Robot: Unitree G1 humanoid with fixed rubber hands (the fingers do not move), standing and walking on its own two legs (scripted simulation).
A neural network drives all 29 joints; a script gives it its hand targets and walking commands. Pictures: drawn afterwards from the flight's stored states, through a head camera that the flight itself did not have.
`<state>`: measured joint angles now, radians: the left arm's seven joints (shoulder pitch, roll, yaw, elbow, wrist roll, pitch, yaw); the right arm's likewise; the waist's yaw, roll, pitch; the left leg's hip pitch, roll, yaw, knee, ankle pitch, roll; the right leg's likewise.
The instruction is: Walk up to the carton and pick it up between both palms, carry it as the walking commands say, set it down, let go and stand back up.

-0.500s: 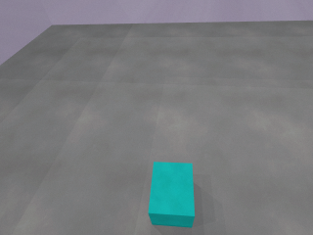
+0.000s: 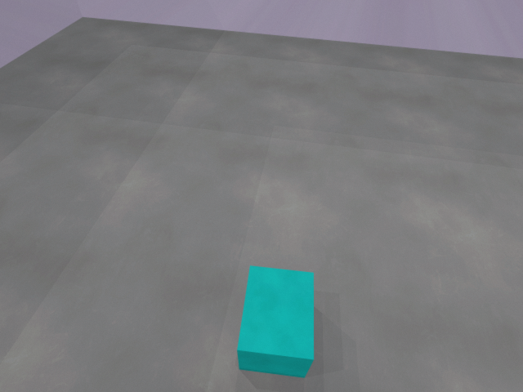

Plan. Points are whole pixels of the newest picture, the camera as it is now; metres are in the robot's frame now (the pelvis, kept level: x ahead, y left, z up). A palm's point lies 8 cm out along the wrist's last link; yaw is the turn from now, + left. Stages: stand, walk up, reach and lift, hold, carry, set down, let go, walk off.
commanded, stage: walk up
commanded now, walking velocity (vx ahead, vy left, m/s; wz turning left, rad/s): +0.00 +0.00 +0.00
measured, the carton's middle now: (276, 320) +0.48 -0.03 -0.66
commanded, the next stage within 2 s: stand in 0.62 s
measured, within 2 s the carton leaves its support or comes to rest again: neither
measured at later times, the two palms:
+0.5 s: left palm out of the picture -0.01 +0.23 -0.15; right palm out of the picture +0.00 -0.22 -0.14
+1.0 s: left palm out of the picture -0.01 +0.21 -0.15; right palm out of the picture -0.02 -0.23 -0.14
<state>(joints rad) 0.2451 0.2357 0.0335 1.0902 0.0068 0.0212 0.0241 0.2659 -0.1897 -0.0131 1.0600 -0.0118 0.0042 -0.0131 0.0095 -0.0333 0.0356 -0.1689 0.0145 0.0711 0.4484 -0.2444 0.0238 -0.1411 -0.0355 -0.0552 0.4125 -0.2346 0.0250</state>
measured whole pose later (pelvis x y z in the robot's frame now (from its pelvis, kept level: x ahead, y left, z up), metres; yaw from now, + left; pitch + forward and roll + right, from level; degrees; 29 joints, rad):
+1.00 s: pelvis -0.01 -0.01 +0.00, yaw +0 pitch -2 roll +0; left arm 0.26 0.14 0.03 1.15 0.02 0.00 0.04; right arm 0.29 -0.13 -0.03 1.13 -0.01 0.00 -0.03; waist -0.01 -0.02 0.03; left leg -0.16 0.02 0.06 0.40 -0.21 0.01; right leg -0.13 -0.03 -0.06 0.37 -0.21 0.01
